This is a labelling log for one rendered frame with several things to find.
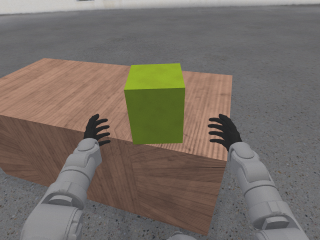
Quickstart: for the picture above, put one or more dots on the pedestal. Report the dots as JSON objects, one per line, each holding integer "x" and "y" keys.
{"x": 46, "y": 106}

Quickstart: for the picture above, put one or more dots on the right robot upper arm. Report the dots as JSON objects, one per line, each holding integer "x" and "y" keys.
{"x": 292, "y": 233}

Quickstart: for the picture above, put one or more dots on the right robot hand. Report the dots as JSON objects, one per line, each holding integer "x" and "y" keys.
{"x": 229, "y": 132}

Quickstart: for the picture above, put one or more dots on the right robot shin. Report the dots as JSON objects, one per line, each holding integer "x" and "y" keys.
{"x": 176, "y": 233}

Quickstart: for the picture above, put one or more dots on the right robot forearm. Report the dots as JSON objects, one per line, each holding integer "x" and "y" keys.
{"x": 267, "y": 210}

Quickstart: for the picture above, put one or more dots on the left robot hand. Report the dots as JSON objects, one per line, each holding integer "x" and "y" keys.
{"x": 91, "y": 130}

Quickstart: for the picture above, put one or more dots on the left robot forearm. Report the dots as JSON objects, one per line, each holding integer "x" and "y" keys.
{"x": 70, "y": 188}

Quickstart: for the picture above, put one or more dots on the carton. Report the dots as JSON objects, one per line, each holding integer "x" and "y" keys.
{"x": 155, "y": 100}

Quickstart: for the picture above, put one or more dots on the left robot upper arm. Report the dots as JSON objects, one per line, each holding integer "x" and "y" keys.
{"x": 55, "y": 222}

